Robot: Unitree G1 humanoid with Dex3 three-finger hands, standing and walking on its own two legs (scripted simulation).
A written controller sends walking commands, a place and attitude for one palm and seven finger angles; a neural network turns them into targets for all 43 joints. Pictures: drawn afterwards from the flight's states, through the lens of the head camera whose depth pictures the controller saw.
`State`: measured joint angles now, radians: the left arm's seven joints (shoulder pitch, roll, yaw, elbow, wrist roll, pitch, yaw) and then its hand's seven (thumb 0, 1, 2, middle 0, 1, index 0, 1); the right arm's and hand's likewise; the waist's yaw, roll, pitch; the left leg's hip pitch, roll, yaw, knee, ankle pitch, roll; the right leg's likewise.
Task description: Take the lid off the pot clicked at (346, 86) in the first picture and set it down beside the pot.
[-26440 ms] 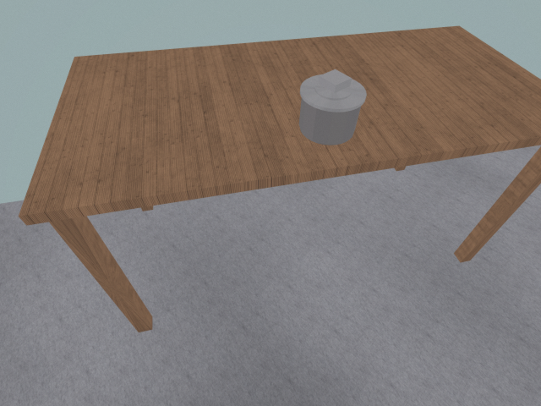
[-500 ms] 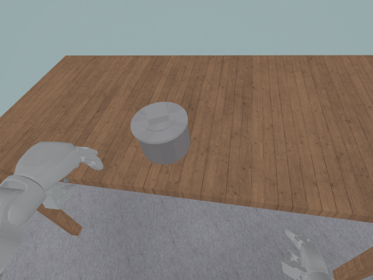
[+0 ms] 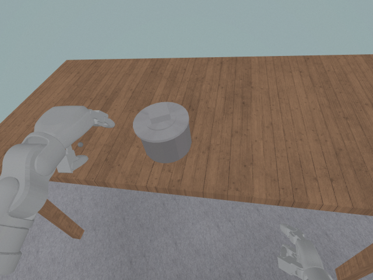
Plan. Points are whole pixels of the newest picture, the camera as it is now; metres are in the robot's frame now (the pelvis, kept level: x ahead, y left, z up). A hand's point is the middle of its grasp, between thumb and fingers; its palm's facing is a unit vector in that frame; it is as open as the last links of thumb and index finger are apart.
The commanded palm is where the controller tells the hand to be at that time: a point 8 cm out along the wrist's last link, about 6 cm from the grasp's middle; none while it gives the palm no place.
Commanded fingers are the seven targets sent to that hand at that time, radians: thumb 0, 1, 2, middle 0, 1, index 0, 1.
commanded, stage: move the open hand above the knob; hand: left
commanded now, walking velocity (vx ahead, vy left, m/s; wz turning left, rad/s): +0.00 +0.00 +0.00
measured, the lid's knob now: (158, 112) +0.50 +0.13 +0.09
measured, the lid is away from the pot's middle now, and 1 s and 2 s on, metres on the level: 0.00 0.00 0.00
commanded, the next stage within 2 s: none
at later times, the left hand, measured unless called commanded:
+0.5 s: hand (108, 121) +0.38 +0.20 +0.17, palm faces -0.16 +0.01 -0.99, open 10.2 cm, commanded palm +0.35 +0.19 +0.23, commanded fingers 0.00 -0.33 1.46 -0.82 -0.08 -0.82 -0.08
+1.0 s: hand (141, 115) +0.42 +0.14 +0.15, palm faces -0.21 +0.02 -0.98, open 10.2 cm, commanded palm +0.40 +0.16 +0.23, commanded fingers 0.00 -0.33 1.46 -0.82 -0.08 -0.82 -0.08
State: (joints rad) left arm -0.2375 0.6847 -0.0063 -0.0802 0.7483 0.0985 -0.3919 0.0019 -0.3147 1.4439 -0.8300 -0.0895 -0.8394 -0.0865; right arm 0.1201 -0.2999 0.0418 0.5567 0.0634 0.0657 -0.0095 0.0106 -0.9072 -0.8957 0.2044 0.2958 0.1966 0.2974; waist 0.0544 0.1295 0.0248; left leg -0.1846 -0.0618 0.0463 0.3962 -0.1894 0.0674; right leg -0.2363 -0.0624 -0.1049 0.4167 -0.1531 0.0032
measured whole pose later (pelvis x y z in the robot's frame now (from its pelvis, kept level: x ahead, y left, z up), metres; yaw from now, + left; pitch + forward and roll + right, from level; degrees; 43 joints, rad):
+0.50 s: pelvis +0.03 -0.01 +0.00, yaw +0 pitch +1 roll +0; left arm -0.41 0.65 -0.11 -0.01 0.78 0.16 -0.44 0.00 -0.32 1.46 -0.83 -0.09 -0.84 -0.08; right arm 0.10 -0.31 0.04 0.57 0.06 0.10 0.01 0.01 -0.91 -0.90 0.20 0.30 0.20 0.30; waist 0.03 0.13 0.01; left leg -0.19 -0.06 0.03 0.40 -0.22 0.06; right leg -0.24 -0.06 -0.11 0.43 -0.19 0.00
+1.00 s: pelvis +0.04 -0.01 +0.00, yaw +0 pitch +2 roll +0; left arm -0.57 0.53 -0.27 0.12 0.83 0.24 -0.43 0.00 -0.32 1.46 -0.83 -0.09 -0.84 -0.08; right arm 0.10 -0.29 0.05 0.58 0.08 0.13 0.03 0.01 -0.91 -0.90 0.20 0.30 0.20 0.30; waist 0.01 0.13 0.00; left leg -0.20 -0.06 0.04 0.41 -0.24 0.06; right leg -0.27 -0.06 -0.11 0.46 -0.22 0.00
